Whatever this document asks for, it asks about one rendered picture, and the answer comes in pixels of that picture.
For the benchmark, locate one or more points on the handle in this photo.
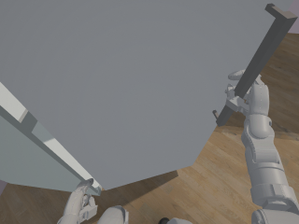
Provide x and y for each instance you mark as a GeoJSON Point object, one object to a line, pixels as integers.
{"type": "Point", "coordinates": [283, 22]}

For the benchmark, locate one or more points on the right robot forearm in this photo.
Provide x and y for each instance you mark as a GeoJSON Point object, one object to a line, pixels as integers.
{"type": "Point", "coordinates": [269, 185]}

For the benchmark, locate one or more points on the right robot hand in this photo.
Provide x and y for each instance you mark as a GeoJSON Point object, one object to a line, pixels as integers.
{"type": "Point", "coordinates": [257, 97]}

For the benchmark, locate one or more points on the left robot forearm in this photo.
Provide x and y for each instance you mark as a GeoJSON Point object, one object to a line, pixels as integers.
{"type": "Point", "coordinates": [69, 219]}

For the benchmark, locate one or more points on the robot right upper arm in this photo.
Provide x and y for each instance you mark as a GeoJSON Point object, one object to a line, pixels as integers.
{"type": "Point", "coordinates": [267, 216]}

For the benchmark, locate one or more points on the fridge door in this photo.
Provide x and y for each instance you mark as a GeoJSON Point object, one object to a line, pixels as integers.
{"type": "Point", "coordinates": [128, 87]}

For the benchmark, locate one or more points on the robot left thigh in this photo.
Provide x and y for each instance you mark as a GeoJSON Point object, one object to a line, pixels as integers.
{"type": "Point", "coordinates": [114, 215]}

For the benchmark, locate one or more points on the left robot hand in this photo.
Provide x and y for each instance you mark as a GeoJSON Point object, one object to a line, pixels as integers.
{"type": "Point", "coordinates": [76, 202]}

